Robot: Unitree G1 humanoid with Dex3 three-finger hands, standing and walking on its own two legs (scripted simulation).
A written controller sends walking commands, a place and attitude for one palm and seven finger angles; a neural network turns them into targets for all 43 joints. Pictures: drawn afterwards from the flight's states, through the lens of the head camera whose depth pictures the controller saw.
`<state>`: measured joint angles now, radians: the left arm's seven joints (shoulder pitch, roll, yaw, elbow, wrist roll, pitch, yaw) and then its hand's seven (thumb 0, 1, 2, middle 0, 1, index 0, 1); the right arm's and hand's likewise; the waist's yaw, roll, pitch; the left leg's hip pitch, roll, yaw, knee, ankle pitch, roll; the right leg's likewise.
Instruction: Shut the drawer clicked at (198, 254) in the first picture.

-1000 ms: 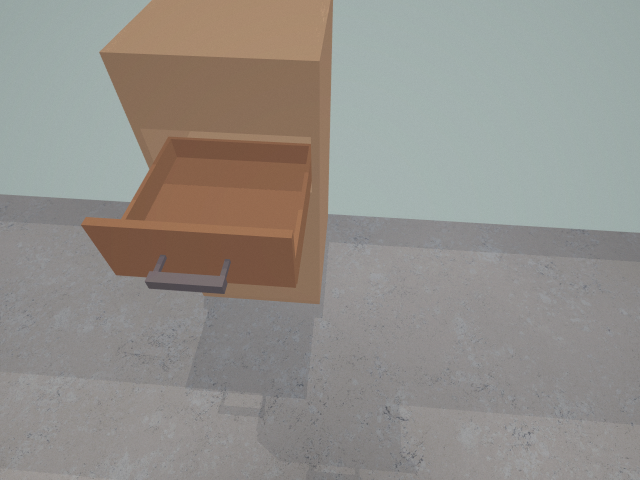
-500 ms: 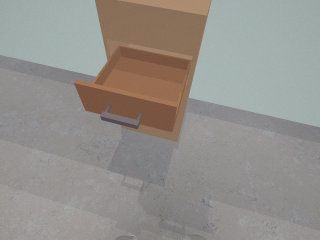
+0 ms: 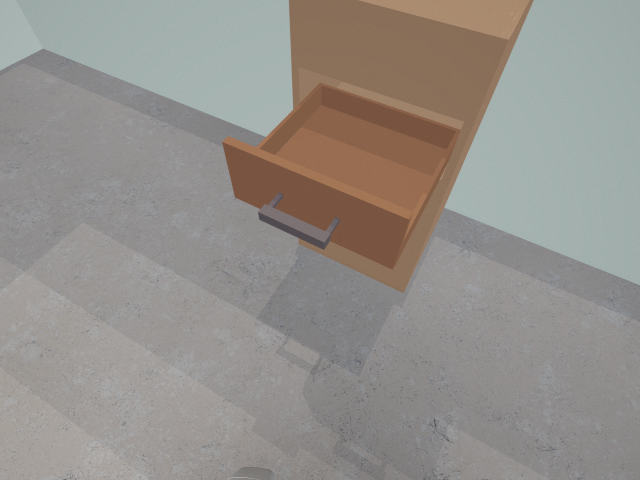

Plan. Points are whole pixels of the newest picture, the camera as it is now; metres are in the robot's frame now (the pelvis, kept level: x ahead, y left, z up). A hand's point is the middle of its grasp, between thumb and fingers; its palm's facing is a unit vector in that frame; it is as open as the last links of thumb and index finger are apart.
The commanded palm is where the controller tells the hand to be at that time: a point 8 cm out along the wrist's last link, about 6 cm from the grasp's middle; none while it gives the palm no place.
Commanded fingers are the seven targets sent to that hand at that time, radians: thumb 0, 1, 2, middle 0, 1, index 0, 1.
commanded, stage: stand and wait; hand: left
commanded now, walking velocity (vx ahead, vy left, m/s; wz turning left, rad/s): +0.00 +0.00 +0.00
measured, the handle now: (299, 218) +0.56 +0.09 -0.11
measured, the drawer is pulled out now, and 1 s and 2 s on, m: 0.30 0.30 0.30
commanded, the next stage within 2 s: look at it before walking up in 0.50 s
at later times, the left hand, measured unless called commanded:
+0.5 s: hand out of the picture +0.07 +0.18 -0.16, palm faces +0.00 -0.97 -0.24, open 7.4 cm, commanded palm none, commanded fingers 0.00 0.90 0.90 -0.20 -0.30 -0.20 -0.30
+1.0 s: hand out of the picture +0.05 +0.19 -0.16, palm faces +0.00 -0.97 -0.25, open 7.4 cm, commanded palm none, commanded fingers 0.00 0.90 0.90 -0.20 -0.30 -0.20 -0.30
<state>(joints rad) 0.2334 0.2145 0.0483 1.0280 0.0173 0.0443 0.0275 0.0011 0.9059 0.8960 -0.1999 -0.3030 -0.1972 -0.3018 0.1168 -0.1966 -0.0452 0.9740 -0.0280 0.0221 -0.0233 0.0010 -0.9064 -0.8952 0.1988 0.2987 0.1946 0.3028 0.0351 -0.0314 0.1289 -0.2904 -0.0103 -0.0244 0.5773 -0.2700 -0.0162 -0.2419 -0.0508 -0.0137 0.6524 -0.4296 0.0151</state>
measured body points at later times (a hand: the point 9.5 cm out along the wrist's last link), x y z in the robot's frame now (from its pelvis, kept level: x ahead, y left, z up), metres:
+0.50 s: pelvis +0.02 -0.01 +0.02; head +0.05 -0.02 +0.46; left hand +0.07 +0.23 -0.14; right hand +0.02 -0.26 -0.14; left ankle +0.03 +0.14 -0.73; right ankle -0.02 -0.13 -0.73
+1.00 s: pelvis +0.02 -0.01 +0.02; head +0.05 -0.01 +0.47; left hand +0.05 +0.24 -0.14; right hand +0.04 -0.25 -0.14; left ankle +0.03 +0.14 -0.73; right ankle -0.02 -0.13 -0.73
